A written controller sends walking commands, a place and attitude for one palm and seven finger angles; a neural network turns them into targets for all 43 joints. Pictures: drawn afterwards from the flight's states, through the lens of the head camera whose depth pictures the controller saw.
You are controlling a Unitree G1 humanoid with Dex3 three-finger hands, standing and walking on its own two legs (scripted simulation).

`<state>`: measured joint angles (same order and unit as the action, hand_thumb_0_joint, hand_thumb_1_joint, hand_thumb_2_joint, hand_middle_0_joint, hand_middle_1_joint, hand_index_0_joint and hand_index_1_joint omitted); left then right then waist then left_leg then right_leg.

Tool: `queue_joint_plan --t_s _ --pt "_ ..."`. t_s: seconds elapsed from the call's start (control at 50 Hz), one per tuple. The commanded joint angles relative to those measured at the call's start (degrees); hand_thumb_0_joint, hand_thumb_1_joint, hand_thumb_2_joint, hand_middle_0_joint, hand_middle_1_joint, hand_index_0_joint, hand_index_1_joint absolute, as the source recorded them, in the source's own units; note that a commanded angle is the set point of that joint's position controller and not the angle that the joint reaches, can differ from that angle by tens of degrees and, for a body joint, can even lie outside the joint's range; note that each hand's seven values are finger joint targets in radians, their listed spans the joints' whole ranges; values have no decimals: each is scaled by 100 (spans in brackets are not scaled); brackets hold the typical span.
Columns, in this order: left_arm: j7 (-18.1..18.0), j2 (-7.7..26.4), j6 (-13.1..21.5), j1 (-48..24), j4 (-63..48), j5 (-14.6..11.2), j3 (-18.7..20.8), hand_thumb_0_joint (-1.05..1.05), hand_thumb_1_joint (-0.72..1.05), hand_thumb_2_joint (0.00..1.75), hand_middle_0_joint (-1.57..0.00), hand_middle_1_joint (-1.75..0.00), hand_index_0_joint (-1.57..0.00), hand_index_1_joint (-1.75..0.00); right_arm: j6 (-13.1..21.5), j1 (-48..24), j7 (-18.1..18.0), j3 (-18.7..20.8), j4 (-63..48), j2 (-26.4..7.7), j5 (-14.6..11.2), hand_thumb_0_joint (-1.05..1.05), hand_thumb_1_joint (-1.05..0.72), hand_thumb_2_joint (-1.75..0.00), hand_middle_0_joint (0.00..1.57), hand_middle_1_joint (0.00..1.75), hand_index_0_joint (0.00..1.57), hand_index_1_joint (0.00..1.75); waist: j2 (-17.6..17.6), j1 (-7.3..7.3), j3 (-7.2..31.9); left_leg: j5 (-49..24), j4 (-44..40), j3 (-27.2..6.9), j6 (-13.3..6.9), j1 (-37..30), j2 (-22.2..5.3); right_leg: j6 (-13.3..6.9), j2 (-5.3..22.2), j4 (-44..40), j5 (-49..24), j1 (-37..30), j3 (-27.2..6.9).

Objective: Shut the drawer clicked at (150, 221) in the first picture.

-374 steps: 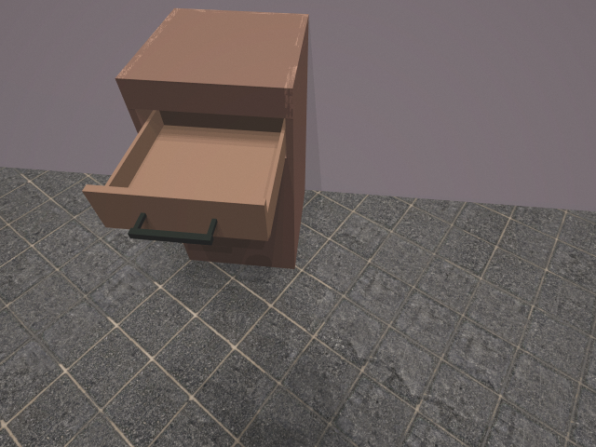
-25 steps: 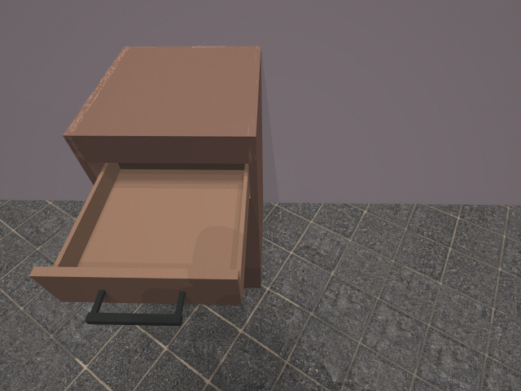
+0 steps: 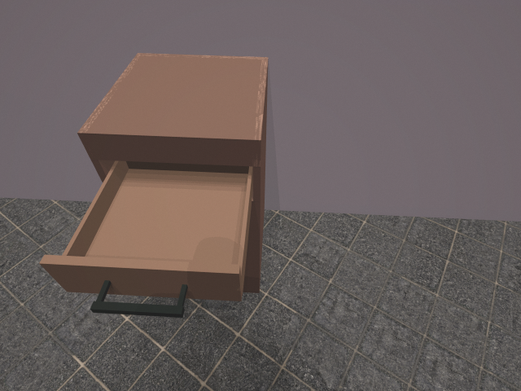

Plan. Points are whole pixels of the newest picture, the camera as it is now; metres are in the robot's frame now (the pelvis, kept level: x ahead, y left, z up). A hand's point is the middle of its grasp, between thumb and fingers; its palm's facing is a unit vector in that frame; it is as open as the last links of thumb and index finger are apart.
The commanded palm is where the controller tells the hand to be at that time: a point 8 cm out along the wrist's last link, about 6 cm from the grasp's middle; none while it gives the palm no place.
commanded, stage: look again from close up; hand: left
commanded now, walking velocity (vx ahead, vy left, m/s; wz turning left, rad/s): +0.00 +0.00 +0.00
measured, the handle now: (141, 299) +0.31 +0.26 -0.13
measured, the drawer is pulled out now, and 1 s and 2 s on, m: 0.30 0.30 0.30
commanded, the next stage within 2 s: shuffle to correct the standing spot in 0.46 s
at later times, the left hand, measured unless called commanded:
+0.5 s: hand out of the picture -0.01 +0.23 -0.18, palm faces +0.06 -0.98 -0.19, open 7.3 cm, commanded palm none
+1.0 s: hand out of the picture -0.02 +0.20 -0.18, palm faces +0.05 -0.99 -0.11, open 7.4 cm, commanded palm none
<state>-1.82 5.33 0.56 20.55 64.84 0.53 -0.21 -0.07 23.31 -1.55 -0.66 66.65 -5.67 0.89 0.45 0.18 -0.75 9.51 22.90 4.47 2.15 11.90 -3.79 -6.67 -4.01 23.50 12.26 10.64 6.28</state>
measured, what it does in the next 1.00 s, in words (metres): shifts its weight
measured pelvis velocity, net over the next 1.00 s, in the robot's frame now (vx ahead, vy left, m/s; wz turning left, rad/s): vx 0.02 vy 0.06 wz -0.01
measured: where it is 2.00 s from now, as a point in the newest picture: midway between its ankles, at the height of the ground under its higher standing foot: outside the picture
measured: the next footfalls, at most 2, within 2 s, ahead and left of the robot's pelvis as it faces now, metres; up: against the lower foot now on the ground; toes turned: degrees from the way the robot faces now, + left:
none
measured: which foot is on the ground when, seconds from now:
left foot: down 0.00-1.00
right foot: down 0.00-1.00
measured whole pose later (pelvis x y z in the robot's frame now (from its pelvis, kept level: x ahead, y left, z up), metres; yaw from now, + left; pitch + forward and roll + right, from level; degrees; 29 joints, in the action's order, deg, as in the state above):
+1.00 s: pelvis +0.02 +0.06 +0.00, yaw +0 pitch -1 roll +0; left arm -3.0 4.9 0.5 21.7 62.0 0.7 -0.8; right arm 1.1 16.2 -2.3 -0.6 62.5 -7.9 0.1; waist 1.9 0.6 -1.6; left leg 13.1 25.1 6.8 -5.6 12.0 3.5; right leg -1.4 -0.2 27.4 15.0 11.9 3.5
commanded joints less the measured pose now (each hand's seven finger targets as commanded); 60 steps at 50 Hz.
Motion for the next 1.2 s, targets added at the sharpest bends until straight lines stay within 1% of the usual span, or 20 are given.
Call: queue_joint_plan --t_s 0.0,0.02,0.04,0.08,0.1,0.12,0.18,0.2,0.3,0.38,0.58,0.64,0.8,0.86,0.94,1.02,1.12,1.14,1.16,1.18 --pt "-285 1145 280 422 -238 61 196 0 90 90 -20 -30 -20 -30 94 156 -74 149 -673 -548 -70 0 -90 -90 20 30 20 30 441 -330 -650 1477 1239 44 -8 959 236 1571 1721 -792 -5604 -468 -1547" --pt "-294 1024 197 279 -397 -9 231 0 90 90 -20 -30 -20 -30 45 905 -127 201 -540 -383 -66 0 -90 -90 20 30 20 30 574 -479 -90 1564 1352 185 -144 723 308 1812 1606 -507 -5979 -874 -1084" --pt "-327 1019 137 134 -506 -58 266 0 90 90 -20 -30 -20 -30 75 1223 -143 224 -511 -425 -100 0 -90 -90 20 30 20 30 642 -562 621 1402 1119 299 -201 624 413 1655 1274 -107 -6327 -1465 -700" --pt "-300 895 31 11 -576 -113 252 0 90 90 -20 -30 -20 -30 83 1017 -150 215 -605 -392 -99 0 -90 -90 20 30 20 30 215 -440 793 453 699 58 -288 -51 302 953 1229 -95 -3272 -1019 -747" --pt "-262 747 -5 23 -595 -121 201 0 90 90 -20 -30 -20 -30 73 652 -121 179 -698 -324 -63 0 -90 -90 20 30 20 30 -352 -318 500 367 598 -133 -264 -210 160 490 1238 -258 -1113 -402 -899" --pt "-200 657 -1 28 -576 -82 180 0 90 90 -20 -30 -20 -30 26 357 -93 168 -799 -353 1 0 -90 -90 20 30 20 30 -369 -243 -57 732 432 -385 -294 -33 -10 235 1250 -499 794 352 -1056" --pt "-152 487 65 213 -583 39 193 0 90 90 -20 -30 -20 -30 -72 385 -1 209 -876 -588 96 0 -90 -90 20 30 20 30 349 -171 -981 1275 429 -639 -474 800 -65 159 1205 -990 2290 1123 -1485" --pt "-151 603 0 109 -602 60 216 0 90 90 -20 -30 -20 -30 -105 391 17 231 -836 -578 98 0 -90 -90 20 30 20 30 201 -211 -1065 1558 405 -672 -464 747 -22 89 1312 -994 2731 1442 -1455" --pt "-101 556 -68 181 -784 60 244 0 90 90 -20 -30 -20 -30 -66 336 35 241 -877 -665 148 0 -90 -90 20 30 20 30 -599 -89 -1116 2488 -667 -1285 -661 1480 -300 330 682 94 1824 1108 -738" --pt "-40 367 -100 635 -697 100 195 0 90 90 -20 -30 -20 -30 -15 -314 -4 259 -1061 -897 73 0 -90 -90 20 30 20 30 -396 236 -608 2819 -1192 -1593 -812 2141 -608 439 481 1004 704 -168 -405" --pt "-31 438 25 616 -662 132 136 0 90 90 -20 -30 -20 -30 21 -187 31 241 -870 -940 52 0 -90 -90 20 30 20 30 133 -15 -508 2610 -956 -1361 -699 879 -397 344 724 129 1325 607 -751" --pt "-10 405 14 757 -605 157 129 0 90 90 -20 -30 -20 -30 21 -207 30 259 -797 -1034 45 0 -90 -90 20 30 20 30 -87 -9 -460 2957 -1104 -1527 -817 753 -562 375 578 432 1294 666 -524" --pt "-50 347 115 812 -316 67 -16 0 90 90 -20 -30 -20 -30 179 -275 -22 96 -609 -721 -49 0 -90 -90 20 30 20 30 21 -32 -656 501 -792 -1127 -641 316 -358 372 879 -154 -525 479 -952" --pt "-113 415 134 839 -304 27 -10 0 90 90 -20 -30 -20 -30 229 -235 -74 69 -553 -687 -88 0 -90 -90 20 30 20 30 108 -44 -78 -1715 -171 -789 -626 -333 -310 398 1027 -12 -1501 206 -1007" --pt "-166 578 66 653 -495 22 79 0 90 90 -20 -30 -20 -30 177 -262 -107 132 -616 -796 -89 0 -90 -90 20 30 20 30 -62 -39 197 -2740 144 -786 -657 -563 -441 417 1063 336 -1685 233 -952" --pt "-175 634 -3 455 -659 27 133 0 90 90 -20 -30 -20 -30 96 -388 -90 178 -747 -849 -55 0 -90 -90 20 30 20 30 -177 2 115 -2279 151 -873 -713 -274 -488 392 1032 474 -1229 274 -948" --pt "-137 655 -50 262 -729 58 128 0 90 90 -20 -30 -20 -30 44 -576 -16 175 -829 -821 -18 0 -90 -90 20 30 20 30 -142 44 -193 -127 -234 -983 -661 395 -372 320 1006 245 -360 271 -1043" --pt "-307 906 -3 426 -604 97 76 0 90 90 -20 -30 -20 -30 85 -1032 -25 186 -1232 -1059 -104 0 -90 -90 20 30 20 30 -348 113 -296 -1260 614 -676 -516 132 -509 411 1165 197 -1244 590 -1053" --pt "-244 1098 27 96 -935 42 96 0 90 90 -20 -30 -20 -30 33 -735 38 161 -1307 -867 -42 0 -90 -90 20 30 20 30 -351 -62 124 599 490 -756 -448 378 -173 173 1288 25 478 432 -1361" --pt "-183 1122 15 -147 -1044 48 114 0 90 90 -20 -30 -20 -30 4 -762 57 188 -1317 -889 -14 0 -90 -90 20 30 20 30 -593 -142 -232 1285 254 -797 -451 454 -91 39 1279 -56 1482 952 -1460"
